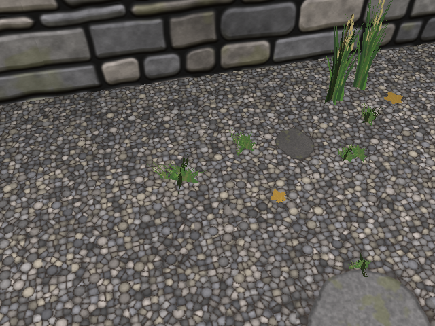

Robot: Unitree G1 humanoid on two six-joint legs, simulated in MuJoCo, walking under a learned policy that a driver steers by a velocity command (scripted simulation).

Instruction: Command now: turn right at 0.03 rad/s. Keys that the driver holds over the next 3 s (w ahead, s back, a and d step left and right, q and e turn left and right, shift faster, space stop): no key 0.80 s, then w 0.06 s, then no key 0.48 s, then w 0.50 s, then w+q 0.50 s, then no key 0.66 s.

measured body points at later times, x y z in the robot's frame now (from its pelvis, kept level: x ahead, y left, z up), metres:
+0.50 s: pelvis +0.00 -0.01 +0.00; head +0.00 -0.01 +0.45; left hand +0.01 +0.23 -0.16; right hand +0.01 -0.25 -0.16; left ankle +0.01 +0.11 -0.74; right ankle -0.01 -0.11 -0.74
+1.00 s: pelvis +0.02 -0.01 +0.00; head +0.03 +0.00 +0.45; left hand +0.00 +0.22 -0.16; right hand +0.01 -0.23 -0.16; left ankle +0.01 +0.11 -0.74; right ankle -0.01 -0.11 -0.74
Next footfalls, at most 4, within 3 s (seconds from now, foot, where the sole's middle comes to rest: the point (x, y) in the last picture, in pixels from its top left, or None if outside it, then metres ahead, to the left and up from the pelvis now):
1.68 right None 0.11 -0.11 -0.78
2.12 left None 0.45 0.01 -0.78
2.62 right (243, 260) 0.74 -0.05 -0.78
3.00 left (196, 303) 0.60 0.10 -0.78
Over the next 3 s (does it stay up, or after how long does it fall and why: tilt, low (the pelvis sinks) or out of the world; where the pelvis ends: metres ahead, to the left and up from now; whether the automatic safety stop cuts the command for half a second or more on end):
stays up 0.61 -0.02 -0.01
